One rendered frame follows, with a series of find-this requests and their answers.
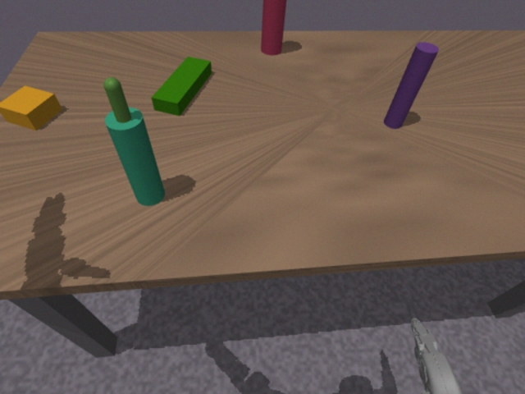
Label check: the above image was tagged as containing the table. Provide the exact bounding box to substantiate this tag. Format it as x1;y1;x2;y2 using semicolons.
0;30;525;358

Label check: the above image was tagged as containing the right robot hand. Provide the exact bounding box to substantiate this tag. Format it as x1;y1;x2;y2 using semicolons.
411;318;463;394

